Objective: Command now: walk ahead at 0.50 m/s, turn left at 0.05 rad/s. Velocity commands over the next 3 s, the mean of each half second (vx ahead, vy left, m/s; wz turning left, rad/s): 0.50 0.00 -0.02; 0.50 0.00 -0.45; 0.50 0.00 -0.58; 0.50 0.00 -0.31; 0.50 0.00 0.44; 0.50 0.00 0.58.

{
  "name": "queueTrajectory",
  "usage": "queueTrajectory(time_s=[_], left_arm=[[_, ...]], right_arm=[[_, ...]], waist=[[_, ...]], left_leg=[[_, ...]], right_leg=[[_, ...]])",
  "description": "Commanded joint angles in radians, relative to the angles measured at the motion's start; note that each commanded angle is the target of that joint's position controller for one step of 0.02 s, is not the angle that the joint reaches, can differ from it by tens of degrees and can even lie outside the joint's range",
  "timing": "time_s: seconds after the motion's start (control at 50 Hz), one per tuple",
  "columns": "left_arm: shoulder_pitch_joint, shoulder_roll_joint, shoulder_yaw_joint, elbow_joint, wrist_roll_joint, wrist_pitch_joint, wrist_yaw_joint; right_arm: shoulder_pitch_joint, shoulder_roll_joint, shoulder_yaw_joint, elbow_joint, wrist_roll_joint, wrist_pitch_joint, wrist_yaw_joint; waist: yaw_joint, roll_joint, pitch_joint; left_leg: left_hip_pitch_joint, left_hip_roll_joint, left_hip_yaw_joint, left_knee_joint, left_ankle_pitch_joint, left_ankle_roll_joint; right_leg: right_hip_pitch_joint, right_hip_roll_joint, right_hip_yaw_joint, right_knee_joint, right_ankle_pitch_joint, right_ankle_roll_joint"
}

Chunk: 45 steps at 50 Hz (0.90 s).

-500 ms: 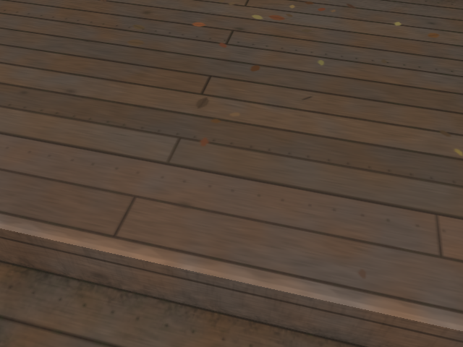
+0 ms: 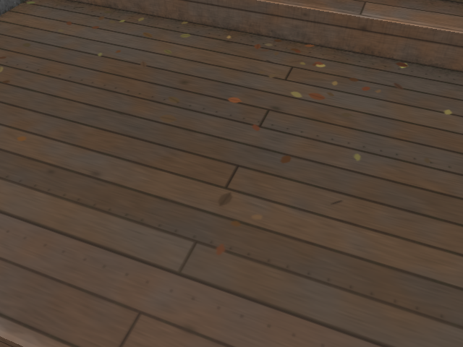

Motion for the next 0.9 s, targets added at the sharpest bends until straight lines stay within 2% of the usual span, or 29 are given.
queueTrajectory(time_s=[0.02,0.06,0.08,0.12,0.16,0.18,0.2,0.22,0.24,0.26,0.28,0.32,0.36,0.38,0.4,0.42,0.44,0.46,0.48,0.52,0.54,0.58,0.6,0.62,0.66,0.7,0.72,0.82,0.9], left_arm=[[-0.164,-0.015,-0.017,-0.096,0.032,-0.049,-0.023],[0.030,0.005,-0.024,-0.036,0.054,-0.054,-0.015],[0.175,0.010,-0.018,0.017,0.052,-0.048,-0.009],[0.291,-0.021,-0.033,0.075,0.070,-0.037,-0.012],[0.269,-0.056,-0.048,0.102,0.092,-0.029,-0.017],[0.249,-0.067,-0.054,0.102,0.103,-0.026,-0.022],[0.262,-0.057,-0.058,0.106,0.101,-0.030,-0.026],[0.312,-0.067,-0.063,0.121,0.095,-0.028,-0.039],[0.329,-0.095,-0.076,0.103,0.075,-0.029,-0.049],[0.344,-0.098,-0.085,0.121,0.060,-0.029,-0.075],[0.257,-0.066,-0.082,0.080,0.023,-0.045,-0.090],[0.290,0.045,-0.069,0.075,-0.022,-0.088,-0.090],[0.290,0.167,-0.013,0.059,-0.023,-0.098,-0.085],[0.229,0.224,0.023,0.027,-0.010,-0.092,-0.077],[0.348,0.101,0.002,0.018,0.048,-0.101,-0.085],[0.302,0.013,-0.005,0.010,0.050,-0.087,-0.097],[0.195,0.009,0.019,0.024,-0.014,-0.062,-0.112],[0.126,0.017,0.040,0.019,-0.035,-0.067,-0.096],[0.105,-0.011,0.030,0.003,-0.015,-0.077,-0.073],[0.001,-0.029,0.009,-0.057,-0.019,-0.081,-0.051],[-0.035,-0.051,0.003,-0.076,-0.034,-0.069,-0.043],[-0.084,-0.069,-0.001,-0.095,-0.025,-0.051,-0.052],[-0.112,-0.056,0.004,-0.104,-0.021,-0.046,-0.058],[-0.129,-0.036,0.015,-0.100,-0.008,-0.050,-0.066],[-0.228,0.008,0.026,-0.133,-0.005,-0.070,-0.080],[-0.340,0.050,0.036,-0.185,-0.018,-0.075,-0.081],[-0.381,0.041,0.032,-0.202,-0.019,-0.069,-0.078],[-0.499,0.019,0.038,-0.246,-0.017,-0.006,-0.066],[-0.541,0.025,0.053,-0.252,-0.009,0.000,-0.050]], right_arm=[[-0.034,0.040,0.038,-0.074,-0.002,0.003,0.012],[-0.102,0.047,0.045,-0.101,-0.023,0.020,0.031],[-0.101,0.073,0.057,-0.095,-0.018,0.026,0.030],[-0.206,0.069,0.063,-0.146,-0.001,0.017,0.010],[-0.248,0.087,0.077,-0.184,0.007,0.009,0.002],[-0.293,0.102,0.088,-0.215,0.011,0.008,0.001],[-0.387,0.073,0.087,-0.258,0.008,0.015,0.007],[-0.485,0.079,0.090,-0.304,0.014,0.038,0.004],[-0.619,0.116,0.102,-0.365,-0.001,0.064,0.024],[-0.706,0.144,0.114,-0.403,0.003,0.090,0.028],[-0.632,0.118,0.101,-0.385,-0.012,0.107,0.036],[-0.550,0.062,0.070,-0.358,-0.019,0.111,0.045],[-0.469,0.039,0.055,-0.342,-0.006,0.082,0.040],[-0.273,0.016,0.034,-0.277,-0.012,0.068,0.028],[-0.084,-0.009,0.038,-0.235,0.036,0.046,0.022],[0.202,-0.042,0.024,-0.131,-0.013,0.055,0.007],[0.373,-0.098,-0.007,-0.042,-0.030,0.044,0.006],[0.278,-0.135,-0.018,-0.009,-0.022,0.010,-0.009],[0.162,-0.106,-0.017,-0.010,-0.009,-0.007,-0.020],[-0.011,0.063,0.020,0.017,0.001,-0.001,-0.018],[-0.060,0.135,0.040,0.023,-0.019,-0.002,-0.019],[-0.080,0.136,0.033,0.036,-0.028,-0.029,-0.034],[-0.112,0.109,0.020,0.007,-0.012,-0.040,-0.043],[-0.112,0.114,0.021,-0.009,-0.013,-0.056,-0.052],[-0.070,0.079,0.019,-0.011,-0.039,-0.069,-0.059],[0.052,0.026,0.012,0.008,-0.059,-0.072,-0.061],[0.103,0.004,0.007,0.026,-0.070,-0.068,-0.058],[0.246,-0.018,0.003,0.086,-0.030,-0.088,-0.013],[0.277,-0.028,-0.013,0.094,-0.018,-0.074,-0.031]], waist=[[-0.074,-0.005,0.083],[-0.017,-0.090,0.107],[0.031,-0.139,0.120],[0.076,-0.098,0.168],[0.051,-0.083,0.204],[0.025,-0.067,0.222],[0.038,-0.022,0.203],[0.068,-0.057,0.188],[0.087,-0.113,0.173],[0.088,-0.139,0.185],[0.021,-0.157,0.174],[-0.027,-0.207,0.084],[-0.069,-0.251,0.054],[-0.126,-0.252,-0.067],[-0.111,-0.032,-0.328],[-0.226,0.152,-0.392],[-0.265,0.165,-0.278],[-0.212,0.072,-0.073],[-0.148,0.031,-0.012],[-0.042,-0.101,-0.041],[0.011,-0.119,-0.027],[0.076,-0.095,0.012],[0.077,-0.061,0.032],[0.076,-0.014,0.065],[0.047,-0.021,0.072],[-0.014,0.021,0.063],[-0.031,0.031,0.064],[-0.047,0.052,0.157],[-0.044,0.042,0.168]], left_leg=[[-0.120,0.098,0.151,-0.123,0.026,-0.020],[-0.226,0.135,0.200,0.002,0.057,-0.049],[-0.405,0.096,0.204,0.226,-0.022,-0.039],[-0.747,0.065,0.106,0.375,-0.151,0.014],[-0.867,0.095,0.111,0.403,-0.213,0.057],[-0.846,0.121,0.158,0.344,-0.211,0.072],[-0.739,0.167,0.254,0.121,-0.103,0.074],[-0.618,0.198,0.301,-0.004,0.014,0.049],[-0.313,0.189,0.390,-0.060,0.091,0.021],[-0.186,0.192,0.365,-0.087,-0.027,-0.005],[0.009,0.151,0.437,-0.201,-0.082,-0.007],[0.119,0.045,0.483,-0.322,-0.300,-0.049],[0.224,-0.006,0.487,-0.610,-0.409,-0.046],[0.479,-0.007,0.412,-0.633,-0.261,-0.031],[1.020,0.127,0.063,-0.682,-0.053,0.088],[1.237,0.288,-0.355,-1.038,-0.175,0.142],[1.040,0.369,-0.621,-1.267,-0.407,0.163],[0.792,0.348,-0.526,-1.272,-0.515,0.087],[0.671,0.351,-0.401,-1.259,-0.459,0.084],[0.626,0.390,-0.242,-1.261,-0.195,0.016],[0.568,0.387,-0.157,-1.292,-0.091,-0.044],[0.540,0.318,0.083,-1.346,-0.024,-0.111],[0.520,0.279,0.211,-1.406,-0.086,-0.102],[0.492,0.252,0.273,-1.459,-0.084,-0.096],[0.526,0.213,0.386,-1.493,0.033,-0.110],[0.723,0.231,0.415,-1.513,0.193,-0.105],[0.817,0.252,0.435,-1.532,0.252,-0.097],[1.036,0.337,0.468,-1.615,0.479,-0.049],[1.249,0.362,0.504,-1.568,0.569,-0.070]], right_leg=[[-0.007,-0.172,0.267,-0.510,0.086,-0.118],[0.093,-0.203,0.306,-0.517,0.208,-0.130],[0.247,-0.233,0.354,-0.497,0.262,-0.173],[0.525,-0.307,0.432,-0.477,0.280,-0.198],[0.577,-0.332,0.411,-0.501,0.220,-0.189],[0.537,-0.318,0.353,-0.546,0.217,-0.168],[0.462,-0.281,0.293,-0.598,0.148,-0.150],[0.357,-0.275,0.281,-0.662,0.169,-0.146],[0.100,-0.269,0.225,-0.779,0.240,-0.170],[0.027,-0.299,0.220,-0.838,0.289,-0.170],[-0.012,-0.275,0.128,-0.833,0.530,-0.169],[0.240,-0.292,0.101,-0.678,1.284,-0.155],[0.547,-0.351,0.101,-0.562,1.799,-0.106],[0.509,-0.343,0.098,-0.387,1.879,-0.048],[0.136,-0.265,0.206,-0.126,1.532,-0.017],[-0.137,-0.085,0.268,0.133,0.559,-0.004],[-0.229,-0.001,0.375,0.694,0.342,-0.003],[-0.336,-0.022,0.426,0.935,0.411,-0.004],[-0.346,-0.043,0.403,1.028,0.404,-0.005],[-0.421,-0.076,0.365,1.163,0.371,-0.055],[-0.432,-0.106,0.372,1.128,0.419,-0.083],[-0.442,-0.153,0.345,0.982,0.418,-0.106],[-0.393,-0.161,0.294,0.871,0.349,-0.099],[-0.351,-0.161,0.259,0.869,0.364,-0.095],[-0.347,-0.161,0.232,0.720,0.452,-0.076],[-0.424,-0.152,0.224,0.517,0.513,-0.039],[-0.437,-0.165,0.206,0.389,0.516,-0.019],[-0.340,-0.156,0.123,0.022,0.474,0.001],[-0.303,-0.115,0.087,-0.125,0.317,0.002]])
